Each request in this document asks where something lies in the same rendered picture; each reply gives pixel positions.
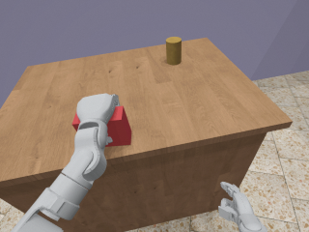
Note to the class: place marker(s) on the sponge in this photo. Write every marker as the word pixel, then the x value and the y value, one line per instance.
pixel 118 127

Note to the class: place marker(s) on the robot left forearm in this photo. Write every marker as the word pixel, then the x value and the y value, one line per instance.
pixel 88 163

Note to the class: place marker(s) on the table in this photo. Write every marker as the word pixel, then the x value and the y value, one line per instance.
pixel 193 126

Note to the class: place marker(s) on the robot left hand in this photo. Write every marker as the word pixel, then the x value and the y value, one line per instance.
pixel 100 107

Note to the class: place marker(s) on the robot right hand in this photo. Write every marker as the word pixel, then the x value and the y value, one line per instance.
pixel 231 210

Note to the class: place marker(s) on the robot left upper arm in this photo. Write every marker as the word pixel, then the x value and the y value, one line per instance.
pixel 37 223

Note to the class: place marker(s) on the robot right forearm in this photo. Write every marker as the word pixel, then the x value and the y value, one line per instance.
pixel 250 223

